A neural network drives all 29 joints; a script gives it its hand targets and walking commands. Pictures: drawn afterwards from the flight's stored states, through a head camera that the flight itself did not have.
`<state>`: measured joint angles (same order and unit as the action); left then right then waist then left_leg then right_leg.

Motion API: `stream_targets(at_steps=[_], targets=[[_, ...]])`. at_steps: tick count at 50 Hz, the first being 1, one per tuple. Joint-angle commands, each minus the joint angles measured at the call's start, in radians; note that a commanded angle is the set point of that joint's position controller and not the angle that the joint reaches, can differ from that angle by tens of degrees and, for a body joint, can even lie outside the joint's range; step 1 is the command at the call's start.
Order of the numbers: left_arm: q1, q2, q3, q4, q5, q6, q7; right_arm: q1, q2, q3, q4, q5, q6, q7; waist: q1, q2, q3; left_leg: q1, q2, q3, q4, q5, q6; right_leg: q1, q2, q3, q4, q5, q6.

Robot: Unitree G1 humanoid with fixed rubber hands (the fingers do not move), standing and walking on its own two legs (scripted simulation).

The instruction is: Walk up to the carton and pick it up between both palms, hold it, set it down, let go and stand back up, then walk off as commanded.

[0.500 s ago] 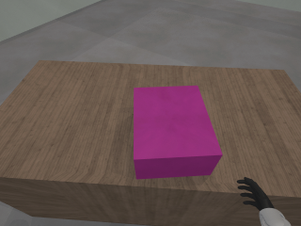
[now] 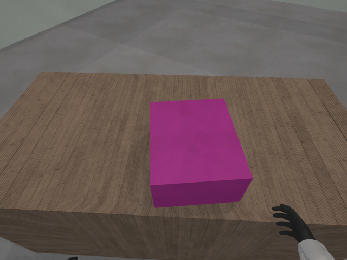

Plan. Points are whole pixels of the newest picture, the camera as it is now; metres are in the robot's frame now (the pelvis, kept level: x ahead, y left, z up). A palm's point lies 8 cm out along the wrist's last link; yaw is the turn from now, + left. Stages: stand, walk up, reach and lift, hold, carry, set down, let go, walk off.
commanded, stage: stand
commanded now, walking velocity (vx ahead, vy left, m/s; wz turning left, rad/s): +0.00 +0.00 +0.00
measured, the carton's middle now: (191, 148) +0.44 -0.02 -0.07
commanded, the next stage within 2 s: walk off in 0.10 s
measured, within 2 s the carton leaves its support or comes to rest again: neither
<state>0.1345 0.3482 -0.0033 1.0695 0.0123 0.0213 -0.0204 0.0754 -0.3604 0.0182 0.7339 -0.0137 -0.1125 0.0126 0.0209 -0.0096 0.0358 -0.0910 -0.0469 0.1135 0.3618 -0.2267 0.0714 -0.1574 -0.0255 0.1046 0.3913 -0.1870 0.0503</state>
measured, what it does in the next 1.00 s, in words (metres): walks backwards: right foot, then left foot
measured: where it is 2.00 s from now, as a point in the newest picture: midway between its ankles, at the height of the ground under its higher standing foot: outside the picture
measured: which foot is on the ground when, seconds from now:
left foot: down 0.00-0.66, up 0.68-0.90, down 0.92-1.00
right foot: down 0.00-0.34, up 0.36-0.64, down 0.66-0.94, up 0.96-1.00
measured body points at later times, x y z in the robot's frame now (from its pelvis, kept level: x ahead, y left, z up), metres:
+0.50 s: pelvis -0.03 -0.02 -0.01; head +0.02 -0.02 +0.44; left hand +0.07 +0.30 -0.12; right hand +0.20 -0.28 -0.06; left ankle -0.01 +0.07 -0.74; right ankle -0.01 -0.15 -0.68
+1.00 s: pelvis -0.17 -0.03 -0.03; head -0.10 -0.01 +0.41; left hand -0.07 +0.30 -0.14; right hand -0.05 -0.35 -0.13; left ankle -0.17 +0.07 -0.74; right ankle -0.05 -0.17 -0.71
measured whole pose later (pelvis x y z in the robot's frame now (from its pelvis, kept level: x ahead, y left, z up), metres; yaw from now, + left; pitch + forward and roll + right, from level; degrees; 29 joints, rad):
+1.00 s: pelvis -0.17 -0.03 -0.03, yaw +4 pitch -2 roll -1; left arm 0.17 0.42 0.06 0.70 0.01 0.08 0.02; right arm 0.25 -0.42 -0.06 0.70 -0.04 0.05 0.00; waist 0.01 -0.02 0.20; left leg -0.34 -0.05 -0.02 0.78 -0.40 0.04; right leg -0.57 0.09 0.17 0.94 -0.46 0.00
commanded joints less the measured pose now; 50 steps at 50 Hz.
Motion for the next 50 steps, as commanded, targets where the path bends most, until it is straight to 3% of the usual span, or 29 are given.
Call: stream_targets(at_steps=[1,2,5,8,11,14,15,17,18,19,20,24,27,29,31,32,33,34,35,36,38,40,43,45,46,47,48,49,50], targets=[[-0.077,0.194,0.031,-0.067,0.018,-0.022,0.016,0.033,-0.211,-0.072,0.076,-0.011,0.069,-0.040,-0.021,0.122,0.035,-0.049,0.159,-0.183,-0.131,0.017,-0.066,-0.043,-0.062,0.058,-0.034,0.070,-0.078],[-0.046,0.206,0.045,-0.067,0.001,-0.016,0.011,0.022,-0.216,-0.074,0.086,-0.022,0.070,-0.041,0.000,0.107,0.042,-0.046,0.167,-0.176,-0.135,0.013,-0.062,-0.050,-0.051,0.048,-0.039,0.076,-0.085],[-0.078,0.209,0.037,-0.075,0.002,-0.020,0.006,0.053,-0.237,-0.081,0.075,-0.014,0.074,-0.042,-0.034,0.112,0.026,-0.031,0.164,-0.157,-0.102,0.054,-0.062,-0.048,-0.057,0.061,-0.047,0.110,-0.074],[-0.037,0.222,0.039,-0.054,-0.003,-0.010,0.005,0.045,-0.218,-0.070,0.070,-0.013,0.071,-0.035,-0.027,0.148,0.036,-0.038,0.174,-0.179,-0.122,0.041,-0.078,-0.045,-0.054,0.052,-0.030,0.096,-0.079],[-0.062,0.210,0.043,-0.066,0.002,-0.023,0.007,-0.012,-0.237,-0.082,0.045,-0.019,0.071,-0.042,-0.005,0.068,-0.024,0.006,0.177,-0.173,-0.114,-0.025,-0.049,-0.043,-0.043,0.043,-0.031,0.073,-0.076],[-0.046,0.202,0.033,-0.055,-0.004,-0.013,-0.001,0.008,-0.241,-0.079,0.064,-0.010,0.073,-0.036,-0.018,0.131,0.004,-0.008,0.178,-0.164,-0.103,0.054,-0.069,-0.064,-0.056,0.062,-0.036,0.109,-0.087],[-0.006,0.252,0.091,-0.178,-0.013,-0.002,0.012,0.076,-0.255,-0.127,0.049,0.005,0.093,-0.031,-0.040,0.090,0.099,-0.091,0.187,-0.212,0.021,0.336,-0.016,-0.208,-0.002,0.042,0.115,0.234,-0.110],[0.013,0.233,0.099,-0.209,-0.011,0.006,0.012,0.124,-0.269,-0.139,0.019,0.003,0.098,-0.045,-0.054,0.191,0.015,0.012,0.287,-0.253,0.048,0.725,0.066,-0.295,0.049,0.000,0.329,0.025,-0.096],[0.015,0.226,0.100,-0.251,0.002,0.014,0.014,0.147,-0.297,-0.150,-0.003,-0.002,0.098,-0.044,-0.057,0.225,-0.017,0.045,0.363,-0.334,0.039,0.777,0.145,-0.354,0.087,-0.005,0.444,-0.254,-0.091],[0.006,0.224,0.105,-0.268,0.010,0.017,0.021,0.156,-0.288,-0.148,-0.029,-0.005,0.101,-0.047,-0.059,0.189,-0.042,-0.018,0.403,-0.356,0.039,0.709,0.215,-0.354,0.084,-0.001,0.572,-0.322,-0.098],[0.021,0.234,0.115,-0.281,0.010,0.027,0.018,0.140,-0.295,-0.151,-0.064,-0.011,0.104,-0.050,-0.049,0.198,-0.044,-0.064,0.421,-0.348,0.047,0.669,0.235,-0.333,0.091,0.002,0.659,-0.338,-0.099],[0.087,0.247,0.113,-0.337,-0.002,0.035,0.015,0.103,-0.295,-0.155,-0.168,-0.025,0.121,-0.059,-0.027,0.183,-0.058,-0.071,0.372,-0.290,0.123,0.641,0.201,-0.370,0.114,0.010,0.737,-0.294,-0.072],[0.122,0.248,0.113,-0.383,0.001,0.029,0.007,0.068,-0.307,-0.164,-0.202,-0.026,0.134,-0.058,-0.001,0.222,-0.035,-0.125,0.321,-0.250,0.146,0.517,0.142,-0.318,0.084,0.006,0.558,-0.236,-0.075],[0.118,0.253,0.116,-0.399,0.010,0.022,0.009,0.078,-0.300,-0.161,-0.226,-0.023,0.131,-0.048,-0.010,0.191,-0.048,-0.136,0.316,-0.281,0.179,0.442,0.124,-0.279,0.079,-0.021,0.429,-0.219,-0.079],[0.176,0.250,0.125,-0.384,0.018,0.020,0.011,0.041,-0.309,-0.161,-0.241,-0.011,0.138,-0.047,0.028,0.176,-0.055,-0.218,0.284,-0.265,0.248,0.375,0.101,-0.134,0.087,-0.040,0.262,-0.149,-0.092],[0.205,0.257,0.127,-0.381,0.024,0.015,0.012,0.032,-0.280,-0.147,-0.248,-0.007,0.140,-0.039,0.043,0.124,-0.053,-0.274,0.225,-0.215,0.320,0.281,0.062,-0.067,0.084,-0.023,0.169,0.003,-0.113],[0.210,0.310,0.134,-0.387,0.027,0.011,0.017,0.043,-0.241,-0.142,-0.258,0.005,0.151,-0.035,0.045,-0.020,-0.082,-0.327,0.068,-0.112,0.524,0.034,-0.007,-0.062,-0.040,0.181,0.067,0.211,-0.172],[0.166,0.381,0.149,-0.429,0.034,0.009,0.025,0.092,-0.220,-0.138,-0.257,0.006,0.162,-0.040,0.022,-0.143,-0.100,-0.397,-0.018,-0.127,0.746,-0.412,-0.032,-0.127,-0.227,0.477,-0.006,0.269,-0.271],[0.077,0.430,0.163,-0.470,0.051,0.003,0.025,0.127,-0.231,-0.149,-0.255,-0.006,0.166,-0.043,0.025,-0.150,-0.060,-0.376,-0.029,-0.226,0.914,-0.445,-0.033,-0.292,-0.319,0.604,-0.071,0.173,-0.365],[0.031,0.436,0.164,-0.489,0.043,-0.007,0.042,0.134,-0.239,-0.152,-0.254,0.005,0.165,-0.048,0.008,-0.064,-0.035,-0.354,-0.032,-0.320,0.992,-0.405,-0.041,-0.364,-0.320,0.613,-0.046,0.181,-0.392],[-0.022,0.338,0.135,-0.518,0.038,-0.012,0.056,0.201,-0.236,-0.149,-0.250,0.011,0.150,-0.060,-0.038,-0.027,-0.026,-0.359,-0.038,-0.331,1.042,-0.338,-0.057,-0.321,-0.244,0.406,0.077,0.314,-0.361],[-0.013,0.315,0.135,-0.530,0.041,0.001,0.056,0.199,-0.255,-0.151,-0.223,0.017,0.150,-0.052,-0.027,-0.106,-0.031,-0.360,-0.031,-0.239,0.893,-0.331,-0.071,-0.244,-0.186,0.287,0.102,0.222,-0.298],[0.063,0.326,0.138,-0.504,0.035,0.011,0.060,0.159,-0.220,-0.142,-0.213,0.005,0.146,-0.041,-0.012,-0.097,-0.048,-0.367,0.038,-0.247,0.590,-0.334,-0.062,-0.141,-0.244,0.333,0.117,0.303,-0.290],[0.051,0.320,0.126,-0.501,0.021,0.025,0.052,0.204,-0.232,-0.151,-0.155,-0.004,0.139,-0.041,-0.024,-0.227,-0.107,-0.224,0.055,-0.197,0.254,-0.253,-0.044,-0.103,-0.154,0.246,0.170,0.245,-0.219],[0.050,0.318,0.121,-0.486,0.007,0.031,0.045,0.279,-0.219,-0.154,-0.125,-0.023,0.129,-0.032,-0.058,-0.195,-0.140,-0.097,0.038,-0.205,0.068,-0.157,-0.040,-0.199,-0.119,0.240,0.209,0.124,-0.186],[0.095,0.263,0.116,-0.468,-0.006,0.042,0.040,0.275,-0.249,-0.158,-0.117,-0.038,0.123,-0.031,-0.046,-0.068,-0.115,-0.050,0.073,-0.288,0.007,-0.166,-0.041,-0.330,0.003,0.168,0.317,-0.164,-0.134],[0.057,0.226,0.110,-0.500,-0.022,0.035,0.048,0.242,-0.389,-0.179,-0.126,-0.039,0.125,-0.025,-0.070,0.334,-0.073,-0.097,0.367,-0.665,-0.050,0.026,0.050,-0.503,0.218,0.003,0.566,-0.399,-0.050],[-0.015,0.299,0.140,-0.493,0.000,0.024,0.060,0.198,-0.438,-0.198,-0.120,-0.026,0.127,-0.031,-0.107,0.347,-0.024,-0.294,0.499,-0.850,-0.070,0.006,0.213,-0.413,0.173,0.093,0.765,-0.489,-0.070],[-0.015,0.321,0.151,-0.460,-0.004,0.027,0.060,0.157,-0.383,-0.174,-0.123,-0.041,0.118,-0.039,-0.058,0.156,0.010,-0.318,0.442,-0.734,-0.032,0.023,0.199,-0.405,0.187,0.132,0.877,-0.402,-0.079]])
